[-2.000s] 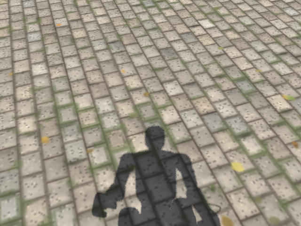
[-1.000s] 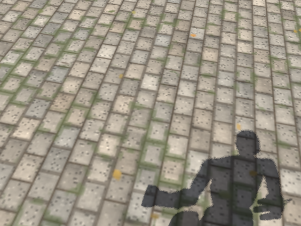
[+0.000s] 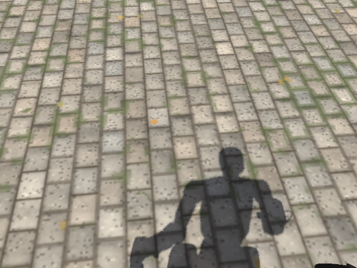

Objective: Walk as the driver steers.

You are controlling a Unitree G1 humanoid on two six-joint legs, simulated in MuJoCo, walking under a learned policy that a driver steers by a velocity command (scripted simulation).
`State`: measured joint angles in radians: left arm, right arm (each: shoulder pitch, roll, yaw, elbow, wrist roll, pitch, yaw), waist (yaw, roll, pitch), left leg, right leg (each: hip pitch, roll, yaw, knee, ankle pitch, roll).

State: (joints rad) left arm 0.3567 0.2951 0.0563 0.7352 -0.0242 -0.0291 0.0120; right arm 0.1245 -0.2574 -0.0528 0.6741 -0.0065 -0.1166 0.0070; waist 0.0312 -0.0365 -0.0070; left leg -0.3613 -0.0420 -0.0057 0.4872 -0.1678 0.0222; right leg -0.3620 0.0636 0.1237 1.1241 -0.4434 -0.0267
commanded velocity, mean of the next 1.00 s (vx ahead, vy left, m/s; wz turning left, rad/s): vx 0.11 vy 0.00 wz -0.11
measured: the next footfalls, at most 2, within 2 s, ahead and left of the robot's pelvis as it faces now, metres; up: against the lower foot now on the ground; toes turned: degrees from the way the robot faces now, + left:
right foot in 0.32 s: +0.25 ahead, -0.14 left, +0.00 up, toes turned -4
left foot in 0.60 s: +0.21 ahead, +0.12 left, +0.00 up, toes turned -4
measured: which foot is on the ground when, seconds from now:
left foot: down 0.00-0.34, up 0.36-0.58, down 0.60-1.00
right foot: up 0.00-0.30, down 0.32-1.00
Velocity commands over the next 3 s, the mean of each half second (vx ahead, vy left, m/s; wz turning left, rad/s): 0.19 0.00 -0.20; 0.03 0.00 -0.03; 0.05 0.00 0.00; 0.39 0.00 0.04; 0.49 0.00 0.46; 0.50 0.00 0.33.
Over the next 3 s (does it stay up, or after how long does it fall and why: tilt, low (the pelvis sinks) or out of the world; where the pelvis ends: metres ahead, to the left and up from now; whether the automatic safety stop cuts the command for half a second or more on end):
stays up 0.97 0.05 0.01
